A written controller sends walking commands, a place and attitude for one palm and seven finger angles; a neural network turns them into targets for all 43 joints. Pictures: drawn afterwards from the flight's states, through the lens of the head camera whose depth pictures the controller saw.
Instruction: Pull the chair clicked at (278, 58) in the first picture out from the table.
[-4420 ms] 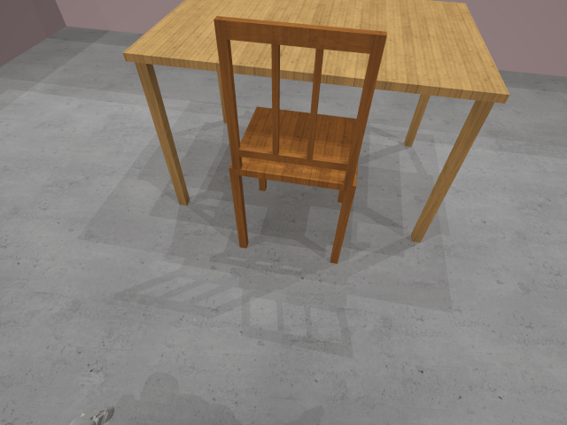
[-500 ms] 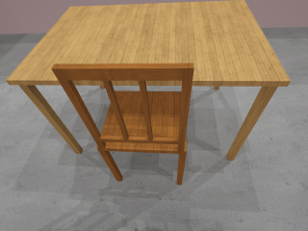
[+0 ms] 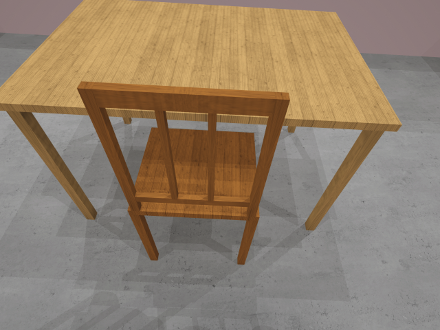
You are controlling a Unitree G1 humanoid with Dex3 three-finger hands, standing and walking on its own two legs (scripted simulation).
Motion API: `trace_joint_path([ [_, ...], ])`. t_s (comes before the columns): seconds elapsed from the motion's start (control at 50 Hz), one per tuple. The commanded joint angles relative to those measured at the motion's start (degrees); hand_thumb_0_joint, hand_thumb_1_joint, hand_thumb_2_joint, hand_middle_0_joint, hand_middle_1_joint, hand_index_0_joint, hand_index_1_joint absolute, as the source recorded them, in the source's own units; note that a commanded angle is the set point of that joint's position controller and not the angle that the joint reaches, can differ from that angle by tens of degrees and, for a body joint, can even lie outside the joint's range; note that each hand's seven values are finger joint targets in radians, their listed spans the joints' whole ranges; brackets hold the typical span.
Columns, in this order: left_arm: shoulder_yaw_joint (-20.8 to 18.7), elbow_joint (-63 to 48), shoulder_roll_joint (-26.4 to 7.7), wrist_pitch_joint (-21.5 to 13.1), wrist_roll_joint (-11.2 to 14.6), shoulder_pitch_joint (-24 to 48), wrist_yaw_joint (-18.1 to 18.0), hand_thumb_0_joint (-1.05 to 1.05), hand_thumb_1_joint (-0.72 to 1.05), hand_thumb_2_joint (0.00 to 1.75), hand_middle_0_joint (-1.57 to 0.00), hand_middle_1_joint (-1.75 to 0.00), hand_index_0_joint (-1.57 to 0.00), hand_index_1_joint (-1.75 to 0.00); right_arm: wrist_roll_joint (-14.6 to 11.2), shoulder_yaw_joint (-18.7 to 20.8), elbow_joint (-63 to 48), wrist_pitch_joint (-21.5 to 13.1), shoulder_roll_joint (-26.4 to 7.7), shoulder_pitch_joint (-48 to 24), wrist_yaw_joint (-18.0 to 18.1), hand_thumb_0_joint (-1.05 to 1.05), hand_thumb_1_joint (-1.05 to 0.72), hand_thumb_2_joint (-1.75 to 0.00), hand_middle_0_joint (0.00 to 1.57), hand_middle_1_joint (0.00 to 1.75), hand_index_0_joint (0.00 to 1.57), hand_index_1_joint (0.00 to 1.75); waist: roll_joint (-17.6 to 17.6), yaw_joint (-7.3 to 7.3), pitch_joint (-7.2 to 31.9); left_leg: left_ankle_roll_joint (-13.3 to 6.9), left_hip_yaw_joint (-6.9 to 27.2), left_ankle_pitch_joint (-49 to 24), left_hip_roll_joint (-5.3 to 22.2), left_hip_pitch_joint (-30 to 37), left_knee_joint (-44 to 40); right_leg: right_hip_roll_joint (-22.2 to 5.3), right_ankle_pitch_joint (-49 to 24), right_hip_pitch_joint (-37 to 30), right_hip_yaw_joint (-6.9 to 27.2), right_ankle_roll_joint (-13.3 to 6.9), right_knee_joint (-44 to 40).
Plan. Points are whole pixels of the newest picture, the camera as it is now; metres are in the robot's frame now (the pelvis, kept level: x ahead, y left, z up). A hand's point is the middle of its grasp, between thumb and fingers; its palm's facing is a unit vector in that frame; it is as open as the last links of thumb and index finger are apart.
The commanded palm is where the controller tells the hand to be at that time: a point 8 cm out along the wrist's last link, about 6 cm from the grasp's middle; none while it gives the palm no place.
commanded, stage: look again from close up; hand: left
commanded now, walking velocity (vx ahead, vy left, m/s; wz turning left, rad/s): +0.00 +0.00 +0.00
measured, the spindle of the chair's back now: (168, 160) +0.51 +0.16 -0.05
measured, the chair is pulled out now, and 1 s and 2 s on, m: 0.00 0.00 0.00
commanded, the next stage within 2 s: shuffle to correct the standing spot in 1.06 s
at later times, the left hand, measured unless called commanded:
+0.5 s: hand out of the picture +0.06 +0.16 -0.17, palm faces +0.02 -0.97 -0.24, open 7.3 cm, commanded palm none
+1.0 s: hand out of the picture +0.01 +0.17 -0.17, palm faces +0.03 -0.98 -0.20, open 7.4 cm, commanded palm none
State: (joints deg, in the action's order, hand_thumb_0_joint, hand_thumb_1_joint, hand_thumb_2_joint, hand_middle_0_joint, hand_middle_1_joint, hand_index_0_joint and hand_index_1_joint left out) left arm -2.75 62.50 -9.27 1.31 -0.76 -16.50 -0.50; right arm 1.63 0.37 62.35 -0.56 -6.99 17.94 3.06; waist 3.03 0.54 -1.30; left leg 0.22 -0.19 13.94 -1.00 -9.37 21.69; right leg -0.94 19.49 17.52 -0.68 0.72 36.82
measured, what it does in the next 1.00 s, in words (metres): steps on the spot: right foot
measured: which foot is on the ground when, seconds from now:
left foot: down 0.00-1.00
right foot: up 0.00-0.00, down 0.02-1.00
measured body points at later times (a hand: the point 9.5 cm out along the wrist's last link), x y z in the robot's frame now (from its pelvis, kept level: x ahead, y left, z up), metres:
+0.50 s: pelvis +0.03 -0.02 -0.01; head +0.04 -0.04 +0.44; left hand +0.05 +0.21 -0.15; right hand +0.03 -0.24 -0.17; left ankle -0.03 +0.13 -0.74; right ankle -0.02 -0.10 -0.74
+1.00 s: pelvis +0.01 +0.00 +0.00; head +0.02 -0.01 +0.45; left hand +0.01 +0.22 -0.16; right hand +0.01 -0.22 -0.17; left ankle -0.03 +0.13 -0.74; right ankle -0.02 -0.10 -0.74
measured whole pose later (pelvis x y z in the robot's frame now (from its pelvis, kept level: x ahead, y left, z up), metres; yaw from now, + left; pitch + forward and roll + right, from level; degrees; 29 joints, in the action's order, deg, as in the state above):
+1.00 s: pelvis +0.01 +0.00 +0.00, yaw -1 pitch +0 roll +1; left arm 0.3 63.5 -8.4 -1.2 -0.4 -17.0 -2.0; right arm 0.5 -0.9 64.8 -1.1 -8.3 16.2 2.0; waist -0.1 -0.3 -1.2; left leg 0.9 -0.2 16.9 0.5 -7.0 24.2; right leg 0.7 17.0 9.6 -1.0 -1.6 26.9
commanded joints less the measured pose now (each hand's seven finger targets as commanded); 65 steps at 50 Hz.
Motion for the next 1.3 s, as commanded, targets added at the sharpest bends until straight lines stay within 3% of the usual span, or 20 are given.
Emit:
trace_joint_path([
  [0.0,0.5,2.34,-5.04,-2.89,-0.85,-9.32,-2.92,0.0,0.9,0.9,-0.2,-0.3,-0.2,-0.3,-1.96,1.78,-3.5,-1.79,-9.96,-4.79,-0.94,0.0,-0.9,-0.9,0.2,0.3,0.2,0.3,-6.38,-4.16,-0.89,-1.3,0.32,-11.15,7.97,-4.88,11.03,-5.04,-20.69,-6.99,4.27,-1.25,-16.97],
  [0.02,1.05,-0.45,-7.25,-3.23,-0.31,-6.95,-2.47,0.0,0.9,0.9,-0.2,-0.3,-0.2,-0.3,-0.86,0.86,-5.91,-0.94,-4.83,-3.11,-1.59,0.0,-0.9,-0.9,0.2,0.3,0.2,0.3,-1.49,-1.47,-1.89,-0.34,0.01,8.1,2.85,-9.1,12.93,-9.49,-3.57,-3.01,12.7,-4.26,-20.08],
  [0.04,1.17,-1.99,-7.72,-3.16,-0.41,-3.41,-2.13,0.0,0.9,0.9,-0.2,-0.3,-0.2,-0.3,-0.46,0.63,-5.63,-0.93,-3.64,0.25,-1.76,0.0,-0.9,-0.9,0.2,0.3,0.2,0.3,-4.14,0.92,-1.92,-0.52,-0.41,7.04,2.36,-6.02,10.76,-9.93,5.29,0.55,11.59,-6.45,-19.14],
  [0.06,0.75,-1.38,-6.72,-4.02,-0.49,-3.23,-2.02,0.0,0.9,0.9,-0.2,-0.3,-0.2,-0.3,0.03,0.3,-3.71,-0.37,-3.12,2.72,-2.12,0.0,-0.9,-0.9,0.2,0.3,0.2,0.3,-1.38,1.63,3.21,-0.78,-1.21,2.99,2.64,-3.8,11.92,-8.22,-5.6,-2.61,9.13,-7.11,-16.9],
  [0.08,1.14,-1.3,-5.66,-4.47,-0.33,-3.44,-2.18,0.0,0.9,0.9,-0.2,-0.3,-0.2,-0.3,-0.31,0.07,-3.56,-0.76,-3.08,4.39,-2.03,0.0,-0.9,-0.9,0.2,0.3,0.2,0.3,3.0,1.72,5.2,-0.9,-0.22,-0.03,3.17,-5.25,12.56,-7.45,-15.47,-7.36,8.69,-7.01,-15.26],
  [0.1,1.36,-1.55,-4.95,-4.62,-0.07,-3.44,-2.29,0.0,0.9,0.9,-0.2,-0.3,-0.2,-0.3,-0.61,-0.05,-3.63,-1.05,-3.47,4.58,-1.8,0.0,-0.9,-0.9,0.2,0.3,0.2,0.3,5.03,1.46,5.44,-0.97,-0.04,-0.57,3.5,-5.86,11.78,-7.67,-23.35,-10.09,8.06,-6.88,-14.24],
  [0.14,1.52,-1.12,-4.73,-4.81,0.12,-3.63,-2.43,0.0,0.9,0.9,-0.2,-0.3,-0.2,-0.3,-1.0,-0.19,-2.98,-1.57,-4.06,4.78,-1.42,0.0,-0.9,-0.9,0.2,0.3,0.2,0.3,3.4,1.33,5.61,-0.77,0.55,-4.96,4.46,-4.01,8.52,-7.27,-38.03,-12.45,5.79,-5.89,-10.54],
  [0.16,1.59,-1.06,-4.87,-4.75,0.33,-3.33,-2.29,0.0,0.9,0.9,-0.2,-0.3,-0.2,-0.3,-1.0,-0.38,-2.72,-1.71,-3.89,4.48,-1.27,0.0,-0.9,-0.9,0.2,0.3,0.2,0.3,-1.02,0.85,4.88,-0.59,0.67,-9.42,4.58,-3.06,7.42,-6.8,-39.89,-11.91,5.3,-5.57,-9.58],
  [0.24,1.47,-0.82,-5.56,-4.42,0.35,-3.98,-2.43,0.0,0.9,0.9,-0.2,-0.3,-0.2,-0.3,-1.05,-0.31,-1.92,-1.23,-4.5,4.33,-0.79,0.0,-0.9,-0.9,0.2,0.3,0.2,0.3,-0.52,0.47,0.7,-0.18,0.42,-9.68,5.04,-2.77,7.06,-6.21,-41.26,-10.17,5.32,-4.38,-10.14],
  [0.32,1.46,-1.11,-6.01,-4.06,0.36,-3.32,-2.42,0.0,0.9,0.9,-0.2,-0.3,-0.2,-0.3,-1.14,-0.19,-1.15,-0.86,-4.84,3.8,-0.77,0.0,-0.9,-0.9,0.2,0.3,0.2,0.3,2.52,0.41,-0.25,-0.09,0.42,-7.43,4.82,-2.24,5.47,-6.06,-37.62,-9.88,5.37,-3.55,-11.66],
  [0.36,1.4,-1.78,-6.0,-3.82,0.32,-2.65,-2.37,0.0,0.9,0.9,-0.2,-0.3,-0.2,-0.3,-1.16,-0.13,-0.73,-0.87,-4.84,3.49,-0.84,0.0,-0.9,-0.9,0.2,0.3,0.2,0.3,0.3,0.4,-0.52,-0.21,0.68,-8.35,5.08,-1.34,3.88,-5.32,-31.97,-9.06,5.09,-3.75,-12.14],
  [0.42,1.22,-2.19,-6.43,-3.74,0.37,-2.46,-2.27,0.0,0.9,0.9,-0.2,-0.3,-0.2,-0.3,-0.92,-0.19,-0.47,-1.1,-5.68,2.94,-0.8,0.0,-0.9,-0.9,0.2,0.3,0.2,0.3,-3.5,0.0,1.06,-0.32,1.21,-12.94,5.72,0.08,3.53,-4.87,-30.26,-10.03,4.79,-3.85,-11.36],
  [0.54,1.32,-2.01,-6.84,-3.6,0.34,-2.84,-2.01,0.0,0.9,0.9,-0.2,-0.3,-0.2,-0.3,-1.04,-0.35,-0.39,-1.19,-6.51,1.78,-0.65,0.0,-0.9,-0.9,0.2,0.3,0.2,0.3,-3.37,-0.41,1.28,-0.49,1.49,-14.02,5.99,0.75,2.71,-4.97,-29.41,-10.45,4.79,-3.78,-11.93],
  [0.56,1.42,-1.84,-6.61,-3.56,0.3,-2.82,-1.99,0.0,0.9,0.9,-0.2,-0.3,-0.2,-0.3,-1.13,-0.33,-0.23,-1.11,-6.1,1.34,-0.64,0.0,-0.9,-0.9,0.2,0.3,0.2,0.3,-2.18,-0.52,-0.46,-0.58,1.49,-12.46,5.93,0.29,2.1,-4.82,-28.42,-9.48,4.76,-3.63,-12.64],
  [0.68,1.73,-1.57,-6.28,-3.26,0.23,-2.9,-1.84,0.0,0.9,0.9,-0.2,-0.3,-0.2,-0.3,-1.15,-0.4,0.14,-1.14,-6.76,1.24,-0.7,0.0,-0.9,-0.9,0.2,0.3,0.2,0.3,-4.12,-0.53,-1.77,-0.96,2.26,-11.29,6.13,0.51,0.79,-4.54,-21.8,-7.79,4.85,-3.56,-13.64],
  [0.74,1.74,-1.3,-6.24,-3.38,0.27,-3.42,-1.82,0.0,0.9,0.9,-0.2,-0.3,-0.2,-0.3,-1.12,-0.44,0.26,-1.35,-6.92,1.48,-0.66,0.0,-0.9,-0.9,0.2,0.3,0.2,0.3,-3.56,-0.53,0.03,-1.08,2.44,-12.93,6.26,1.54,0.8,-4.74,-23.41,-8.75,4.79,-3.56,-13.23],
  [1.14,2.04,-0.57,-5.21,-3.15,0.23,-4.84,-1.79,0.0,0.9,0.9,-0.2,-0.3,-0.2,-0.3,-1.29,-0.62,1.67,-1.6,-5.89,2.66,-0.76,0.0,-0.9,-0.9,0.2,0.3,0.2,0.3,-3.69,-0.94,-1.8,-1.77,3.52,-10.73,5.78,-0.25,-0.8,-4.82,-17.53,-7.54,4.46,-3.1,-13.97],
  [1.18,1.94,-0.26,-4.94,-2.83,-0.03,-5.22,-1.57,0.0,0.9,0.9,-0.2,-0.3,-0.2,-0.3,-1.14,-0.48,2.09,-1.32,-6.12,3.39,-0.9,0.0,-0.9,-0.9,0.2,0.3,0.2,0.3,-2.38,-0.74,-2.47,-2.2,3.42,-2.6,5.64,-0.78,-0.86,-3.81,-7.28,-6.53,3.89,-3.15,-13.89],
  [1.22,1.81,-0.38,-4.5,-2.36,-0.28,-4.82,-1.28,0.0,0.9,0.9,-0.2,-0.3,-0.2,-0.3,-0.82,-0.11,2.19,-0.97,-6.34,3.76,-1.08,0.0,-0.9,-0.9,0.2,0.3,0.2,0.3,-3.72,-0.49,-5.22,-3.0,5.02,6.02,6.12,-2.55,-2.61,-2.6,2.96,-3.22,3.44,-3.3,-13.38],
  [1.28,1.67,-0.78,-3.85,-2.18,-0.63,-5.39,-0.9,0.0,0.9,0.9,-0.2,-0.3,-0.2,-0.3,-0.53,0.45,1.84,-0.64,-7.17,3.82,-1.2,0.0,-0.9,-0.9,0.2,0.3,0.2,0.3,-5.55,-0.43,-8.04,-4.2,7.86,14.88,7.51,-5.31,-5.29,-1.26,6.89,-0.5,2.1,-3.37,-11.02],
])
